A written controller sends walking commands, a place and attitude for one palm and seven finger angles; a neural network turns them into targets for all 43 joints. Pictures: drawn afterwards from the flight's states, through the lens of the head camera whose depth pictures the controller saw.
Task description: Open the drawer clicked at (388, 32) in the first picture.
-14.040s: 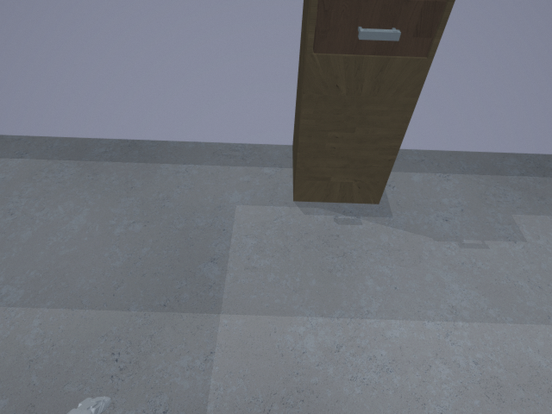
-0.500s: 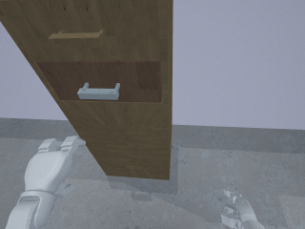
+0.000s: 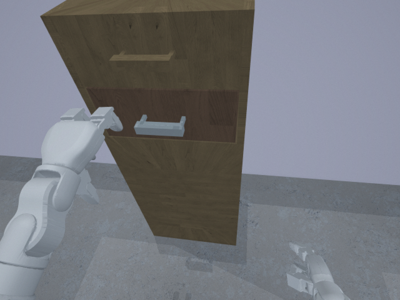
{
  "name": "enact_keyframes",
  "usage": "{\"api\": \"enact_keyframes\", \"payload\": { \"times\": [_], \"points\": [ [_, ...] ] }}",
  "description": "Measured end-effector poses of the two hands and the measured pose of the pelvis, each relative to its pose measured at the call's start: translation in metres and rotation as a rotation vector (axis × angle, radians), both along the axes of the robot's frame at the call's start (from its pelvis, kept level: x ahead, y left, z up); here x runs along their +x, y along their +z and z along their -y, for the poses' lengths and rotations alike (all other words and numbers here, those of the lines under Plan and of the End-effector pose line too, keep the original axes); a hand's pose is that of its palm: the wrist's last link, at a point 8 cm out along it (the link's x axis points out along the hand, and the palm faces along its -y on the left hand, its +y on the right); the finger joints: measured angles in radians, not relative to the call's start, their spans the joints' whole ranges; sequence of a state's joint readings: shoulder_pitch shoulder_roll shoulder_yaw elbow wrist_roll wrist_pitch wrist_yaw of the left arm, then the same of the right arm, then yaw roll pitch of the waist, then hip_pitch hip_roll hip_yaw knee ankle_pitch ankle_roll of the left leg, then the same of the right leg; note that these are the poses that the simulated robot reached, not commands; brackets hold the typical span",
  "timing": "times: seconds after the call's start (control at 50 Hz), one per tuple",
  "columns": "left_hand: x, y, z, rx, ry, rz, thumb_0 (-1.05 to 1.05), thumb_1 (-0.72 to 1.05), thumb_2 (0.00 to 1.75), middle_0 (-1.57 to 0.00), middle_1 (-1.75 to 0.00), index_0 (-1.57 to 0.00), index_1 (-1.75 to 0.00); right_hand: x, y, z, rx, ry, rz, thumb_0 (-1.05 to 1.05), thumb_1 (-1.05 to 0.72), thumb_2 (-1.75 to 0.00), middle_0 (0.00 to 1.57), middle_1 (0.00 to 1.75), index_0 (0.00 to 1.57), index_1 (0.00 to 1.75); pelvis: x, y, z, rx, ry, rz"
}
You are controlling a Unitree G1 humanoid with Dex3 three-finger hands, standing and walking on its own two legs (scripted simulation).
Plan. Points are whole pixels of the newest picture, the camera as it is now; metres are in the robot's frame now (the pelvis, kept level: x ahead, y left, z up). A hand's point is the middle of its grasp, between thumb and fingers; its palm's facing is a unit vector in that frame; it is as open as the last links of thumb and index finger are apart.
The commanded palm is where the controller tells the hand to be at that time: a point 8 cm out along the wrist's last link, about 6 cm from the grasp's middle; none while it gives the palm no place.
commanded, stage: raise the hand with hooked fingers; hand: left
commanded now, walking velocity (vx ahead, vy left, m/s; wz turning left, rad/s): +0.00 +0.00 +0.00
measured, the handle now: (161, 123) +0.51 +0.18 +0.06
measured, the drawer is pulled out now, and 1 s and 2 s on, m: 0.00 0.00 0.00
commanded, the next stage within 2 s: move the hooked fingers above the handle in 0.50 s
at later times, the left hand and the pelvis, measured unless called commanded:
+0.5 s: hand (84, 161) +0.28 +0.23 +0.18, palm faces +0.15 -0.06 -0.99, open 13.8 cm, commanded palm +0.24 +0.23 +0.23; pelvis -0.04 -0.01 +0.00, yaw +0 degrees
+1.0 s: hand (109, 143) +0.34 +0.22 +0.17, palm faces +0.09 -0.03 -1.00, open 13.8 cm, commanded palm +0.30 +0.21 +0.22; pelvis -0.02 -0.03 +0.00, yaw +1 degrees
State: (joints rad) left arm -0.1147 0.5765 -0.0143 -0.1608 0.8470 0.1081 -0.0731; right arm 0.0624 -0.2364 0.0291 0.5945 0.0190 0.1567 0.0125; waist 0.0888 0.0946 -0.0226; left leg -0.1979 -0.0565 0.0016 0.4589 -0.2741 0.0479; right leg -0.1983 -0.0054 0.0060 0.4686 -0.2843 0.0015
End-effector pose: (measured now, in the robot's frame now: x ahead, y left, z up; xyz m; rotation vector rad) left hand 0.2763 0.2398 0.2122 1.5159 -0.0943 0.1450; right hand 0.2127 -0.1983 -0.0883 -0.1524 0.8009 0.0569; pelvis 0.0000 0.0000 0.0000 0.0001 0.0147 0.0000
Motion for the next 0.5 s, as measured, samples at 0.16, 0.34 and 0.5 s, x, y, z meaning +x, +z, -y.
{"api": "enact_keyframes", "payload": {
  "times": [0.16, 0.34, 0.5],
  "points": [
    [0.006, 0.020, -0.017, 0.008, 0.046, -0.045, 0.00, -0.49, 0.30, -0.32, -1.20, -0.32, -1.19, -0.024, -0.004, -0.006, -0.001, 0.026, -0.038, 0.01, -0.90, -0.90, 0.20, 0.30, 0.20, 0.30, -0.017, 0.002, -0.003, -0.001, 0.010, 0.015],
    [-0.013, 0.003, 0.005, 0.000, -0.092, -0.105, 0.00, -0.49, 0.30, -0.32, -1.20, -0.32, -1.20, -0.056, -0.008, 0.016, -0.032, -0.012, -0.065, 0.01, -0.90, -0.90, 0.20, 0.30, 0.20, 0.30, -0.026, 0.003, -0.001, 0.001, -0.001, 0.027],
    [-0.024, 0.016, 0.001, 0.000, -0.066, 0.004, 0.00, -0.49, 0.30, -0.32, -1.20, -0.32, -1.20, -0.068, -0.011, 0.031, -0.051, -0.019, -0.086, 0.01, -0.90, -0.90, 0.20, 0.30, 0.20, 0.30, -0.035, 0.003, 0.008, 0.002, 0.005, 0.032]
  ]
}}
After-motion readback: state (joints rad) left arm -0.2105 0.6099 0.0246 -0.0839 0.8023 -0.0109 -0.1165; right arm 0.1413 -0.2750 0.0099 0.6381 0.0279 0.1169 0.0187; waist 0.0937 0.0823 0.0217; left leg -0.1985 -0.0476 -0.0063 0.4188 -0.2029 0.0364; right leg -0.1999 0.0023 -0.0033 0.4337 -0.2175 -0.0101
